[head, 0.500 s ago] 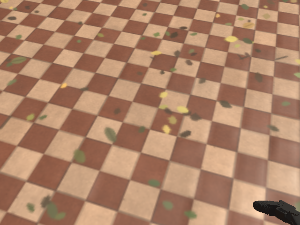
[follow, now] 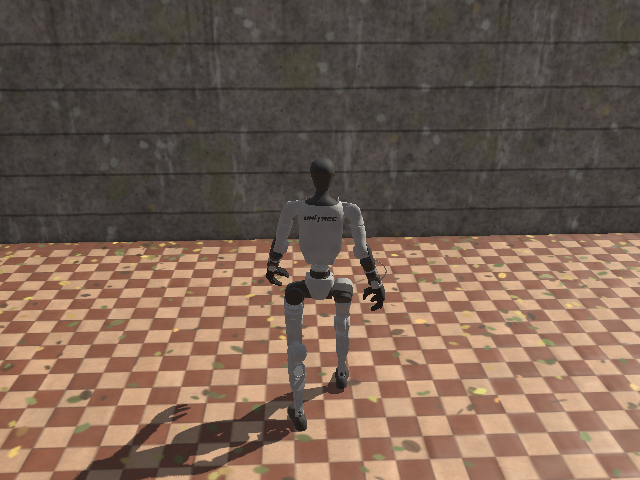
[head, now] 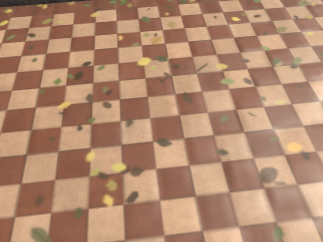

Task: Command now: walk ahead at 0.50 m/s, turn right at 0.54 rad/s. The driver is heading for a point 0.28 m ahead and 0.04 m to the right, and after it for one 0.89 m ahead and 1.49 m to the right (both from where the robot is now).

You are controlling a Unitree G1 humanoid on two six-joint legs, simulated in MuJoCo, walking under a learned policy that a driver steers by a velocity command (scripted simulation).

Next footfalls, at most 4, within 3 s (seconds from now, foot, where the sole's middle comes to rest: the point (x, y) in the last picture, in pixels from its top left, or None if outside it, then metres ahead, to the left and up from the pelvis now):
0.04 right None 0.20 -0.11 -0.76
0.50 left None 0.40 0.05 -0.76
0.92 right None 0.21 -0.15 -0.76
1.38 left None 0.38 0.01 -0.76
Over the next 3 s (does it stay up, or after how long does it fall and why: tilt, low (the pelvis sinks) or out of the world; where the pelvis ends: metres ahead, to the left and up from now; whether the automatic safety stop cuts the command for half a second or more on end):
stays up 0.26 -0.06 0.01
